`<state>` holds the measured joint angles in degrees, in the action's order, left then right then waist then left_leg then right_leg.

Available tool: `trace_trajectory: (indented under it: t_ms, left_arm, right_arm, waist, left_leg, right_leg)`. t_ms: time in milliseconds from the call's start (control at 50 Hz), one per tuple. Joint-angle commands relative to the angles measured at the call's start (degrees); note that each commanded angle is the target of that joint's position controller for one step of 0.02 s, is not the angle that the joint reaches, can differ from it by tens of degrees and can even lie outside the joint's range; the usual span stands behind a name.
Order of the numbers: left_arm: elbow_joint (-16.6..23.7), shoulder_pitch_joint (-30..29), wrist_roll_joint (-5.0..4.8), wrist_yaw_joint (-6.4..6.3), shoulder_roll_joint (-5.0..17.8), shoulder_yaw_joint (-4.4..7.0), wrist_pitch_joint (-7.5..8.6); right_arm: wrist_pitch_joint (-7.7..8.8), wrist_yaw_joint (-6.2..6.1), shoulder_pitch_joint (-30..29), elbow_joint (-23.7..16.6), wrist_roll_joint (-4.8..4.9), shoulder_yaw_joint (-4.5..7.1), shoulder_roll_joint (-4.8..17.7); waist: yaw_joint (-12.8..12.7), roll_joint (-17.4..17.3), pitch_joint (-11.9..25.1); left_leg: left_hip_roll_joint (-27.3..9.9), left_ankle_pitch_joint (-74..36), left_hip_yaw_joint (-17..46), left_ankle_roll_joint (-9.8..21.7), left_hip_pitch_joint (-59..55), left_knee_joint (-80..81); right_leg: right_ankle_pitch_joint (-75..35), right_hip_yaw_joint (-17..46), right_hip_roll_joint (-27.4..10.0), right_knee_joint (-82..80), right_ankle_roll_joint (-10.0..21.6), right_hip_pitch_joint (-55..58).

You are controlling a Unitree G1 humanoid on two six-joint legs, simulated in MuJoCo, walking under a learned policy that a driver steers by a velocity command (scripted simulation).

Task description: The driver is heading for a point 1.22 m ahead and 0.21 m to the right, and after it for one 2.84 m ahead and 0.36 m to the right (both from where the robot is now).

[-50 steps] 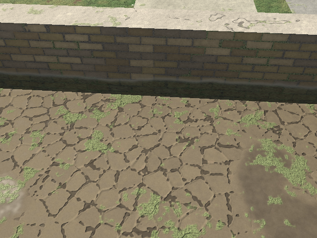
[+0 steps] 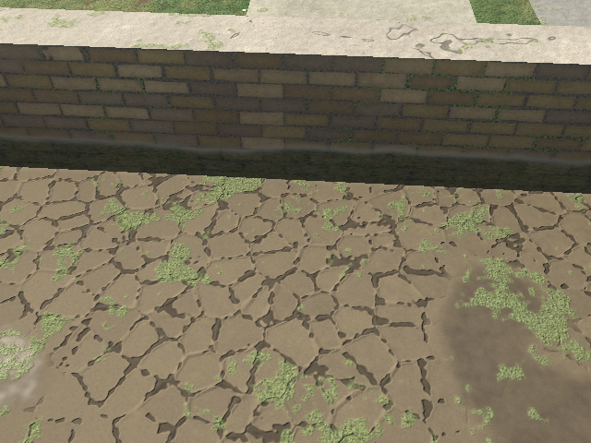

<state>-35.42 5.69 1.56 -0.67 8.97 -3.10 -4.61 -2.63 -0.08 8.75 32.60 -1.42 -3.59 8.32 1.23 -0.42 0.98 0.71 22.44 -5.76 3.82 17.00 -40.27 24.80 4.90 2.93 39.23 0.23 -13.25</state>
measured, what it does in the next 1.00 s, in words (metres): stands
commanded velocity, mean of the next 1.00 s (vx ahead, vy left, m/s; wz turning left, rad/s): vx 0.47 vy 0.00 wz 0.00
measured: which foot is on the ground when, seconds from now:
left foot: down 0.00-1.00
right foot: down 0.00-1.00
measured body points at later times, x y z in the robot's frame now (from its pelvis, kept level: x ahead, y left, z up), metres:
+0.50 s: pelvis +0.00 +0.00 +0.00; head -0.01 +0.00 +0.45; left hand +0.20 +0.20 -0.08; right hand +0.18 -0.20 -0.08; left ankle -0.01 +0.07 -0.72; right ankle -0.04 -0.13 -0.72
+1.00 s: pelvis +0.00 +0.00 +0.01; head +0.00 +0.00 +0.46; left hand +0.20 +0.19 -0.08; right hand +0.17 -0.19 -0.08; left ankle -0.01 +0.07 -0.72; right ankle -0.04 -0.13 -0.72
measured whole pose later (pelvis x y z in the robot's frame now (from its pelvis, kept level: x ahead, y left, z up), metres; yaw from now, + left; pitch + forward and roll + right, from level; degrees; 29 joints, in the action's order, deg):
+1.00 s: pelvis +0.00 +0.00 +0.01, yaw -1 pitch -1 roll -1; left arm -36.8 6.2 1.9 -0.5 8.3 -3.6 -5.3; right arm -2.1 0.6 9.8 34.4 -2.2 -4.2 7.5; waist 1.3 -0.5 1.1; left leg 0.5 19.4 -6.4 3.9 14.3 -34.1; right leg 21.3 5.6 2.9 32.5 0.0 -10.6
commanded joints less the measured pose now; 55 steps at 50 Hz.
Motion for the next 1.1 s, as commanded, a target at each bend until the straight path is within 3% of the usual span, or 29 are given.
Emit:
trace_trajectory:
  t_ms: [20, 40, 80, 140, 160, 180, 200, 240, 260, 300, 340, 360, 380, 420, 460, 520, 540, 560, 580, 620, 640, 680, 720, 740, 780, 840, 860, 900, 1100]
  left_arm:
    - [4.9, -4.6, 0.02, -0.14, 3.2, 0.9, 1.22]
    - [6.5, -7.6, 0.05, 0.03, 4.0, 0.94, 0.71]
    - [4.6, -3.3, -0.05, -0.19, 3.8, 1.2, 0.99]
    - [4.9, -4.9, 0.02, -0.08, 3.3, 0.93, 1.24]
    - [6.5, -7.6, 0.01, 0.07, 4.1, 0.95, 0.67]
    - [6.1, -6.5, 0.21, 0.08, 4.6, 1.22, 0.52]
    - [4.5, -3.1, -0.04, -0.2, 3.9, 1.22, 1.07]
    - [4.9, -4.6, -0.01, -0.16, 3.2, 0.91, 1.27]
    - [6.5, -7.6, 0.03, 0.0, 4.1, 0.95, 0.74]
    - [4.6, -3.3, -0.07, -0.21, 3.8, 1.19, 0.99]
    - [4.9, -4.6, 0.01, -0.14, 3.2, 0.9, 1.21]
    - [6.5, -7.6, 0.05, 0.03, 4.0, 0.94, 0.7]
    - [4.6, -3.9, -0.02, -0.17, 3.8, 1.17, 1.04]
    - [6.5, -7.2, 0.09, 0.03, 4.1, 0.92, 0.65]
    - [4.5, -3.3, -0.07, -0.26, 3.9, 1.25, 1.09]
    - [4.9, -4.9, 0.01, -0.1, 3.2, 0.92, 1.23]
    - [6.5, -7.6, 0.0, 0.06, 4.1, 0.94, 0.64]
    - [6.1, -6.5, 0.21, 0.08, 4.6, 1.21, 0.49]
    - [4.5, -3.1, -0.05, -0.2, 3.9, 1.22, 1.05]
    - [4.8, -4.6, -0.01, -0.17, 3.2, 0.91, 1.26]
    - [6.5, -7.6, 0.03, 0.0, 4.1, 0.95, 0.72]
    - [4.5, -3.3, -0.08, -0.22, 3.8, 1.19, 0.98]
    - [4.9, -4.6, 0.0, -0.14, 3.2, 0.9, 1.19]
    - [6.5, -7.6, 0.04, 0.02, 4.1, 0.95, 0.68]
    - [4.6, -3.3, -0.07, -0.2, 3.8, 1.2, 0.96]
    - [4.3, -3.8, 0.06, -0.04, 3.2, 0.9, 1.14]
    - [5.9, -6.5, 0.08, 0.14, 3.9, 0.88, 0.57]
    - [5.1, -5.1, 0.37, 0.17, 3.5, 0.68, 0.32]
    - [1.4, -2.8, 0.03, 0.33, 4.2, 1.25, -0.1]
  right_arm:
    - [0.8, -0.52, -3.9, -5.2, 0.46, 1.05, 3.7]
    - [0.88, 0.27, -7.1, -6.3, -0.04, 0.96, 3.5]
    - [1.05, -0.2, -1.5, -4.6, -0.06, 0.98, 3.3]
    - [0.68, -0.53, -4.2, -5.3, 0.51, 1.07, 3.8]
    - [0.75, 0.28, -7.1, -6.4, 0.0, 0.94, 3.6]
    - [0.99, 0.54, -5.3, -5.9, -0.71, 0.97, 3.2]
    - [1.1, -0.19, -1.3, -4.6, -0.13, 1.0, 3.3]
    - [0.85, -0.53, -3.8, -5.2, 0.45, 1.07, 3.8]
    - [0.92, 0.26, -7.1, -6.3, -0.06, 0.99, 3.6]
    - [1.05, -0.2, -1.4, -4.6, -0.07, 0.99, 3.3]
    - [0.81, -0.52, -3.8, -5.2, 0.46, 1.05, 3.7]
    - [0.89, 0.27, -7.1, -6.3, -0.04, 0.97, 3.5]
    - [0.88, -0.31, -2.3, -5.0, 0.05, 1.02, 3.4]
    - [0.89, 0.3, -6.7, -6.3, -0.18, 0.96, 3.5]
    - [1.16, -0.22, -1.3, -4.6, -0.07, 1.05, 3.4]
    - [0.67, -0.54, -4.1, -5.3, 0.5, 1.09, 3.8]
    - [0.73, 0.27, -7.0, -6.4, -0.01, 0.95, 3.6]
    - [0.98, 0.54, -5.2, -5.9, -0.73, 0.98, 3.2]
    - [1.1, -0.19, -1.2, -4.6, -0.14, 1.01, 3.3]
    - [0.85, -0.53, -3.7, -5.2, 0.44, 1.08, 3.8]
    - [0.92, 0.25, -7.0, -6.3, -0.06, 1.0, 3.6]
    - [1.05, -0.21, -1.3, -4.6, -0.08, 1.01, 3.3]
    - [0.81, -0.53, -3.8, -5.2, 0.45, 1.07, 3.7]
    - [0.89, 0.27, -7.0, -6.3, -0.05, 0.99, 3.5]
    - [1.06, -0.2, -1.4, -4.6, -0.08, 1.0, 3.3]
    - [0.72, -0.54, -3.0, -4.8, 0.46, 0.91, 3.7]
    - [0.81, 0.24, -5.8, -5.9, -0.13, 0.72, 3.5]
    - [1.22, 0.7, -2.7, -4.5, -1.05, 0.33, 2.3]
    - [2.01, 1.19, 0.4, -0.2, -0.09, 0.98, 3.8]
  waist:
    - [-0.4, -0.5, 3.1]
    - [0.2, -0.6, -0.1]
    - [0.0, 0.2, 7.7]
    - [-0.4, -0.5, 2.2]
    - [0.2, -0.7, -0.7]
    - [0.6, -0.2, 3.0]
    - [0.0, 0.4, 8.0]
    - [-0.4, -0.3, 3.1]
    - [0.2, -0.5, -0.2]
    - [0.0, 0.3, 7.7]
    - [-0.4, -0.5, 3.1]
    - [0.2, -0.6, -0.1]
    - [-0.1, 0.1, 6.0]
    - [0.2, -0.8, 0.1]
    - [0.0, 0.5, 8.1]
    - [-0.4, -0.5, 2.1]
    - [0.2, -0.7, -0.7]
    - [0.6, -0.3, 3.0]
    - [0.0, 0.3, 8.0]
    - [-0.4, -0.3, 3.1]
    - [0.2, -0.6, -0.2]
    - [0.0, 0.3, 7.7]
    - [-0.4, -0.5, 3.1]
    - [0.2, -0.7, -0.1]
    - [0.0, 0.3, 7.7]
    - [-0.5, -0.1, 1.9]
    - [0.1, -0.4, -1.7]
    - [0.6, 0.2, 3.0]
    - [-0.2, -0.3, 3.6]
  left_leg:
    - [-5.2, -11.1, 7.0, 0.6, -1.1, 9.3]
    - [-4.8, -21.7, 5.1, 0.3, -0.1, 6.0]
    - [-5.0, -13.3, 6.2, 0.4, -3.1, 7.9]
    - [-5.3, -10.8, 7.2, 0.7, -0.8, 9.6]
    - [-4.9, -21.3, 5.0, 0.3, 0.4, 6.2]
    - [-4.7, -22.9, 4.6, 0.1, -1.5, 5.1]
    - [-4.9, -13.2, 6.1, 0.3, -3.4, 7.8]
    - [-5.2, -10.9, 6.9, 0.6, -1.2, 9.3]
    - [-4.8, -21.6, 5.0, 0.2, -0.1, 6.0]
    - [-5.0, -13.3, 6.0, 0.3, -3.2, 7.8]
    - [-5.3, -11.0, 6.9, 0.6, -1.2, 9.3]
    - [-4.9, -21.6, 4.9, 0.3, -0.1, 6.0]
    - [-5.1, -12.7, 6.3, 0.5, -2.5, 8.3]
    - [-4.8, -21.5, 4.8, 0.2, 0.0, 5.9]
    - [-5.0, -13.4, 6.0, 0.3, -3.6, 7.6]
    - [-5.4, -10.9, 6.9, 0.6, -0.8, 9.5]
    - [-4.9, -21.4, 4.9, 0.2, 0.3, 6.1]
    - [-4.8, -23.0, 4.4, 0.1, -1.6, 5.0]
    - [-5.0, -13.3, 5.9, 0.3, -3.5, 7.7]
    - [-5.2, -11.0, 6.7, 0.6, -1.3, 9.2]
    - [-4.9, -21.7, 4.8, 0.2, -0.2, 5.9]
    - [-5.1, -13.4, 5.9, 0.3, -3.2, 7.7]
    - [-5.3, -11.0, 6.7, 0.6, -1.2, 9.2]
    - [-5.0, -21.6, 4.8, 0.2, -0.1, 5.9]
    - [-5.1, -13.2, 5.9, 0.3, -3.2, 7.7]
    - [-5.7, -9.3, 7.2, 0.8, -0.8, 10.4]
    - [-5.2, -19.4, 5.3, 0.4, 0.3, 7.6]
    - [-5.6, -20.3, 5.6, 0.1, -3.1, 8.7]
    - [-7.1, -25.2, 8.0, 0.6, -9.2, 19.2]
  right_leg:
    - [-10.3, 1.7, -1.2, -4.7, 1.1, 0.0]
    - [-21.2, 2.4, -2.1, -3.9, 1.1, -2.6]
    - [-12.2, 1.9, -1.5, -3.9, 1.2, 1.9]
    - [-10.2, 1.7, -1.1, -4.6, 1.1, -0.3]
    - [-21.1, 2.4, -2.0, -3.9, 1.0, -2.8]
    - [-23.1, 2.9, -2.5, -3.4, 1.3, -1.6]
    - [-12.6, 2.0, -1.5, -3.9, 1.3, 2.0]
    - [-10.5, 1.8, -1.2, -4.7, 1.2, 0.0]
    - [-21.5, 2.5, -2.1, -4.0, 1.1, -2.7]
    - [-12.4, 1.9, -1.5, -3.9, 1.2, 1.8]
    - [-10.4, 1.7, -1.1, -4.6, 1.1, -0.1]
    - [-21.2, 2.4, -2.1, -3.9, 1.1, -2.7]
    - [-11.9, 2.0, -1.4, -4.0, 1.2, 1.2]
    - [-21.6, 2.5, -2.1, -3.9, 1.0, -2.7]
    - [-12.5, 2.0, -1.4, -3.8, 1.3, 2.0]
    - [-10.4, 1.7, -1.1, -4.6, 1.1, -0.4]
    - [-21.2, 2.4, -2.0, -3.8, 1.0, -3.0]
    - [-23.2, 2.9, -2.5, -3.3, 1.3, -1.7]
    - [-12.7, 2.0, -1.5, -3.8, 1.3, 1.9]
    - [-10.6, 1.8, -1.1, -4.6, 1.2, -0.1]
    - [-21.6, 2.5, -2.1, -3.9, 1.1, -2.8]
    - [-12.5, 2.0, -1.4, -3.8, 1.2, 1.7]
    - [-10.4, 1.8, -1.1, -4.6, 1.1, -0.2]
    - [-21.3, 2.5, -2.0, -3.8, 1.1, -2.8]
    - [-12.3, 2.0, -1.4, -3.7, 1.2, 1.7]
    - [-8.6, 2.4, -1.2, -5.8, 1.2, -0.2]
    - [-19.2, 3.4, -2.3, -5.6, 1.2, -3.1]
    - [-20.9, 4.7, -3.3, -7.4, 1.3, -1.1]
    - [-20.9, 5.9, -5.4, -18.0, 0.6, 5.3]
